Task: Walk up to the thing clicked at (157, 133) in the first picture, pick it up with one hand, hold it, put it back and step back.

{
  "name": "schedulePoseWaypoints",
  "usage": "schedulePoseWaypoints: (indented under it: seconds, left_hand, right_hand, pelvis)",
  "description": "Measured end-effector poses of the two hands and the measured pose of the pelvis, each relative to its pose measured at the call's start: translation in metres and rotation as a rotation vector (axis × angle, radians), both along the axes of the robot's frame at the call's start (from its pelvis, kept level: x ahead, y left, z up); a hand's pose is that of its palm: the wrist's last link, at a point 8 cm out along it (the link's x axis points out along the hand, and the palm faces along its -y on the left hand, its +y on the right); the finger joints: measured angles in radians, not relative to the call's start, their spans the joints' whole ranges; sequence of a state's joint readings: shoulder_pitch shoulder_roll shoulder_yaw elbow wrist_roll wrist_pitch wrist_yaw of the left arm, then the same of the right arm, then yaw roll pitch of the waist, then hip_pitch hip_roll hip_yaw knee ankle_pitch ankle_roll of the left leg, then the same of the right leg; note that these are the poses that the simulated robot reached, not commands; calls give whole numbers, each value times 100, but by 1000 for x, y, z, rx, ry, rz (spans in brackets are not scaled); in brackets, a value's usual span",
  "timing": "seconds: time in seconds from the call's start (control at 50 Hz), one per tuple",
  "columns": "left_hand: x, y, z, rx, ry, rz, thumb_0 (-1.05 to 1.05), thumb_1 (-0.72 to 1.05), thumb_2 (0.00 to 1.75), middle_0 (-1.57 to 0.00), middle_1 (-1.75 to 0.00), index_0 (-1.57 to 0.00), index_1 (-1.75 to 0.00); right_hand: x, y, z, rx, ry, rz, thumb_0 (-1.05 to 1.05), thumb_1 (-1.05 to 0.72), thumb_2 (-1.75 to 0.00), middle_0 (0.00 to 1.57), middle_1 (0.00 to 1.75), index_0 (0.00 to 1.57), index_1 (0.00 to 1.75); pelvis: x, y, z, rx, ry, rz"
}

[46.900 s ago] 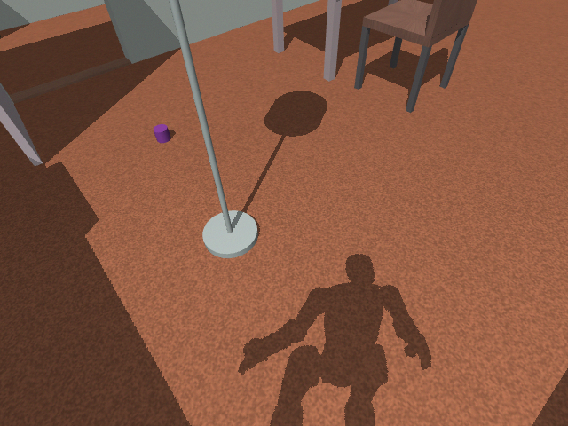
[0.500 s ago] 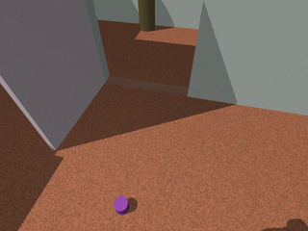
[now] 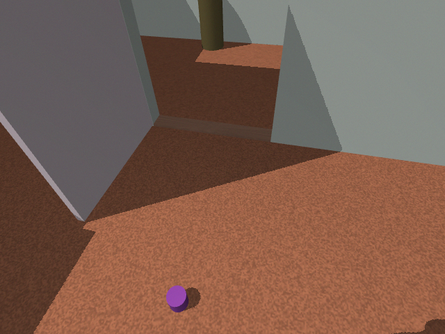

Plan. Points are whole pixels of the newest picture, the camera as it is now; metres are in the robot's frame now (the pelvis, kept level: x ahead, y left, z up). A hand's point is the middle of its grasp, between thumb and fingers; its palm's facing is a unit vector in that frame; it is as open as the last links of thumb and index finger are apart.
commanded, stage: stand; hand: left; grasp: from above
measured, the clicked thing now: (177, 298) +0.41 +0.24 -0.74
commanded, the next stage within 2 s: step back in 1.50 s
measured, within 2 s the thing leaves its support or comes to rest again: neither
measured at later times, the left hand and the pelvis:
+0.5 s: hand out of the picture +0.08 +0.23 -0.16, palm faces +0.00 -0.94 -0.33, open 7.3 cm; pelvis +0.01 -0.01 +0.00, yaw +0 degrees
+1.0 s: hand out of the picture +0.09 +0.23 -0.15, palm faces -0.01 -0.94 -0.33, open 7.3 cm; pelvis +0.02 -0.02 +0.00, yaw -1 degrees
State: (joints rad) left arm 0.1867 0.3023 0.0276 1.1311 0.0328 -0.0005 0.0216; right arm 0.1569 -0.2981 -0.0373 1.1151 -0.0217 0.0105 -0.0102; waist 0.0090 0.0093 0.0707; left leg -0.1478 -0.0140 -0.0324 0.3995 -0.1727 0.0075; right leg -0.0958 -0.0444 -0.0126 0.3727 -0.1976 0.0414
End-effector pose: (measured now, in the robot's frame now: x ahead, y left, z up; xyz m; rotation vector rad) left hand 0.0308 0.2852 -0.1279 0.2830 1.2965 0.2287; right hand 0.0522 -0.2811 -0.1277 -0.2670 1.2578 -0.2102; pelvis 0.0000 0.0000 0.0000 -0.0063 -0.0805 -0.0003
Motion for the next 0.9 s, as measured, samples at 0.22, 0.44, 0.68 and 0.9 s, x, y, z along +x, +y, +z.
schedulePoseWaypoints:
  seconds: [0.22, 0.44, 0.68, 0.9]
  left_hand:
    - [20, -8, 2, -12, -26, -9, 0, 91, 90, -20, -30, -20, -30]
    - [38, -10, 7, -6, -57, -25, 0, 91, 90, -20, -30, -20, -30]
    - [42, -11, 8, 1, -41, -28, 0, 91, 90, -20, -30, -20, -30]
    - [50, -15, 9, -2, -55, -35, 0, 91, 90, -20, -30, -20, -30]
  right_hand:
    - [1, -9, 2, -12, 11, 0, 0, -90, -90, 20, 30, 21, 30]
    - [11, -11, 2, -2, -11, 7, 0, -90, -90, 20, 30, 21, 30]
    - [16, -20, 3, -7, 3, 9, 0, -90, -90, 20, 30, 21, 30]
    - [24, -27, 6, -17, -9, 12, 0, -90, -90, 20, 30, 21, 30]
  pelvis:
    - [5, -5, 2, 3, 2, -4]
    - [8, -9, 2, 6, 7, -7]
    - [12, -15, 3, 5, 19, -7]
    - [15, -18, 4, 6, 21, -10]
